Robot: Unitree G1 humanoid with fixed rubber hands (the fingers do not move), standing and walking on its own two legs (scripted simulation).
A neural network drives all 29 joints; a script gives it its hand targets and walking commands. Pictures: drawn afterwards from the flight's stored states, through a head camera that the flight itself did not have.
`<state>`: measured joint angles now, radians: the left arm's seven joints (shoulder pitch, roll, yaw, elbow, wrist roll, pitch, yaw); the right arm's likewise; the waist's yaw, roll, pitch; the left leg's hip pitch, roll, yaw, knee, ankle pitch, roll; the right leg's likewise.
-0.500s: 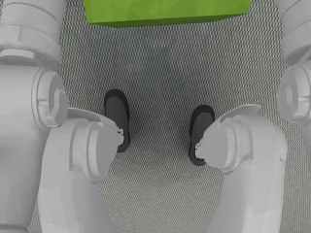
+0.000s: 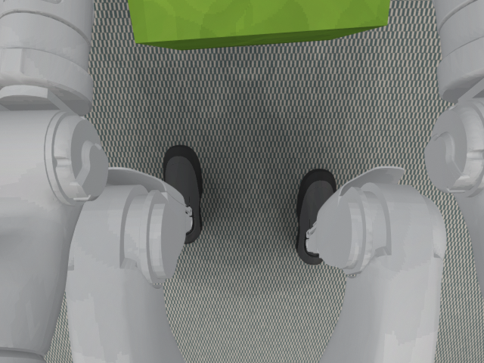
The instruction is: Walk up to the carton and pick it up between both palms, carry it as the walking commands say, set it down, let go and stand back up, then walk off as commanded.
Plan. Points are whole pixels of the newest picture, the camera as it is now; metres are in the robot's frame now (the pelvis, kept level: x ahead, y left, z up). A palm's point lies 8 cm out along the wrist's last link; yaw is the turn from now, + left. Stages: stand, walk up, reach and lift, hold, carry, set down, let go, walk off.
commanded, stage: reach and lift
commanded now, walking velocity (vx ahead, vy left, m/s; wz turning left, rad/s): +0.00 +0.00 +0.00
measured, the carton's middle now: out of the picture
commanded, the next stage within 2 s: none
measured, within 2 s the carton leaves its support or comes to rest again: leaves its support in 0.52 s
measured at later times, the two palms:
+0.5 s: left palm out of the picture +0.57 +0.19 -0.16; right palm out of the picture +0.59 -0.15 -0.16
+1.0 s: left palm out of the picture +0.56 +0.19 -0.10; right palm out of the picture +0.59 -0.14 -0.09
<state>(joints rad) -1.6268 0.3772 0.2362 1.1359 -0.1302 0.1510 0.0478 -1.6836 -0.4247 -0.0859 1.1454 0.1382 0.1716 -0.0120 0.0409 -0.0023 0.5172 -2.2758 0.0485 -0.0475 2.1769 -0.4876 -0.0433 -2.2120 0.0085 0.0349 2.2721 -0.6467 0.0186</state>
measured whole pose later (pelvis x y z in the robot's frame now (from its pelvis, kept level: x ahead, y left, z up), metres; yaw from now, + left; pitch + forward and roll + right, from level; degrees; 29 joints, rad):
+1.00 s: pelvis +0.01 +0.00 +0.04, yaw -1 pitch +43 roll +1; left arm -1.39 0.24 0.36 0.81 0.00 0.34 0.13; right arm -1.50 -0.31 -0.21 0.94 -0.01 0.33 -0.05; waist 0.05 -0.02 0.22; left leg -2.28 0.03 -0.05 2.02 -0.49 -0.06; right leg -2.24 0.03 0.05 2.10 -0.61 0.03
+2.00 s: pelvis +0.01 +0.01 +0.13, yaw -2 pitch +47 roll +0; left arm -1.14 0.05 0.50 0.66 0.19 0.44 0.14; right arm -1.21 -0.11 -0.41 0.77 -0.21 0.43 -0.07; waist 0.04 -0.02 -0.15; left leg -2.12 0.02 -0.05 1.71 -0.42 -0.05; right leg -2.08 0.03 0.04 1.77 -0.53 0.03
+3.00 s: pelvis +0.03 +0.01 +0.25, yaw -2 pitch +40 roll +0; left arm -0.85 -0.06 0.51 0.57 0.26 0.45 0.10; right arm -0.92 0.00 -0.45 0.68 -0.28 0.43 0.00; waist 0.05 -0.02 -0.25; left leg -1.64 0.03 -0.04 1.30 -0.36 -0.04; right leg -1.60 0.02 0.04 1.35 -0.45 0.02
